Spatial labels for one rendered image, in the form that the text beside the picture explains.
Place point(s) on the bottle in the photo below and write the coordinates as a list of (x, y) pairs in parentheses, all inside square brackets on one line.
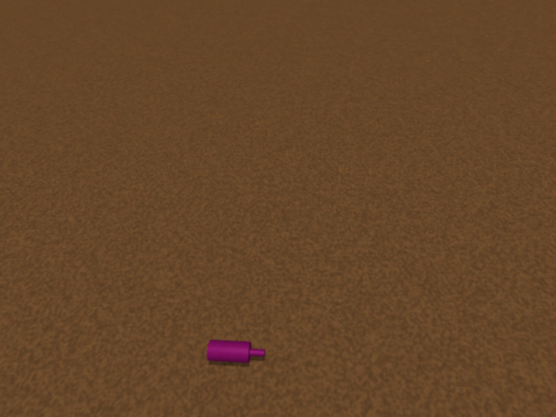
[(232, 351)]

